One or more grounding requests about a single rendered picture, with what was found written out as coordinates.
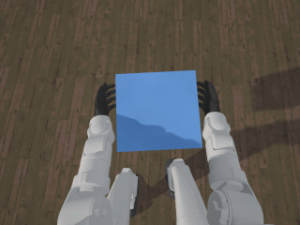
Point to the right robot hand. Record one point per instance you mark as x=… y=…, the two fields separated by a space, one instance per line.
x=210 y=97

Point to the right robot forearm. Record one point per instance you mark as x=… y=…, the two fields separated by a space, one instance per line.
x=224 y=166

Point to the robot left foot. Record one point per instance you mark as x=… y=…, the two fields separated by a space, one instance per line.
x=133 y=211

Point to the right robot shin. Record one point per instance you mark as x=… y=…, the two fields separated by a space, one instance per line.
x=176 y=161

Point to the left robot hand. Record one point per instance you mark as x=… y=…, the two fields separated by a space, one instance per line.
x=101 y=103

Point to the robot right upper arm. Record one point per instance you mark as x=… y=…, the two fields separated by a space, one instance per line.
x=228 y=207

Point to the robot left upper arm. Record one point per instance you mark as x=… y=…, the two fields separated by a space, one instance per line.
x=87 y=210

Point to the left robot forearm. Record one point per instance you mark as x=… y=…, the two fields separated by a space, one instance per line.
x=93 y=175

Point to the carton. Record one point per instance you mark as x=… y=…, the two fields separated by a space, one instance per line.
x=157 y=111

